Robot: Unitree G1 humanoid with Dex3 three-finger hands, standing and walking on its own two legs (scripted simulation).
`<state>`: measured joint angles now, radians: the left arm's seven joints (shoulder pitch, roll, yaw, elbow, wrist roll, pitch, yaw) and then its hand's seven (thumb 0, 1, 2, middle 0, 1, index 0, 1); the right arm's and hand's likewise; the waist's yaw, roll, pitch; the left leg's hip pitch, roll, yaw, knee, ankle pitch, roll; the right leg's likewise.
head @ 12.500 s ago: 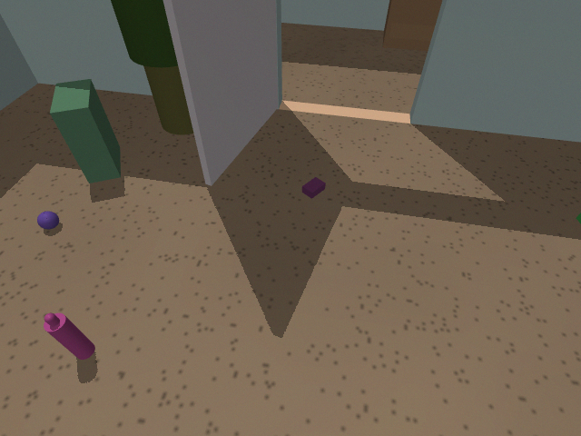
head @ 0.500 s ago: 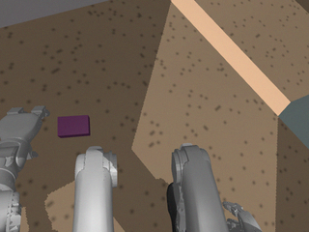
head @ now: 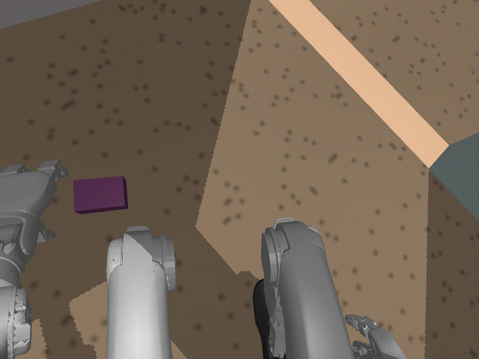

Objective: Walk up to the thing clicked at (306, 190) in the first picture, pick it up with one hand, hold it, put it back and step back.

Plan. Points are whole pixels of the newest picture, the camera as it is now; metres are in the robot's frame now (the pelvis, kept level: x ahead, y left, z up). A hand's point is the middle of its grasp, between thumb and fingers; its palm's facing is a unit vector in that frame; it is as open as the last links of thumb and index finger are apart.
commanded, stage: approach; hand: left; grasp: from above
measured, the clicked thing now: (101, 195) +0.42 +0.26 -0.31
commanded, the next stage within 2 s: close in in 0.80 s
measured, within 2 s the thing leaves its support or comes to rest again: neither
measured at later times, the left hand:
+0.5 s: hand (100, 176) +0.44 +0.24 -0.20, palm faces -0.36 -0.05 -0.93, open 12.6 cm
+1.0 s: hand (64, 207) +0.37 +0.29 -0.19, palm faces -0.51 -0.11 -0.85, open 13.4 cm
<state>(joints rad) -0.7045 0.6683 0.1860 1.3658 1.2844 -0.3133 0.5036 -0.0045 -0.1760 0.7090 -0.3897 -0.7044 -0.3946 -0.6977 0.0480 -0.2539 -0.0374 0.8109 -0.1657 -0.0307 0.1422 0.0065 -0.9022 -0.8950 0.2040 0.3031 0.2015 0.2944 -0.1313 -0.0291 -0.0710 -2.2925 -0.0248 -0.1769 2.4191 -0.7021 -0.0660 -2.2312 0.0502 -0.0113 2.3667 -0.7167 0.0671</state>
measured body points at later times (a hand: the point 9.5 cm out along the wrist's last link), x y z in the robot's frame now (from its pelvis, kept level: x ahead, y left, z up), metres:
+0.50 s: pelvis +0.00 +0.00 -0.01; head +0.23 +0.06 +0.37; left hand +0.45 +0.24 -0.15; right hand +0.07 -0.28 -0.12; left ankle +0.08 +0.14 -0.29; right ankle +0.09 -0.13 -0.29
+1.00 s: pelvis +0.00 +0.00 +0.00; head +0.23 +0.05 +0.38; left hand +0.40 +0.29 -0.14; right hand +0.08 -0.28 -0.13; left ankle +0.08 +0.14 -0.29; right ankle +0.09 -0.13 -0.29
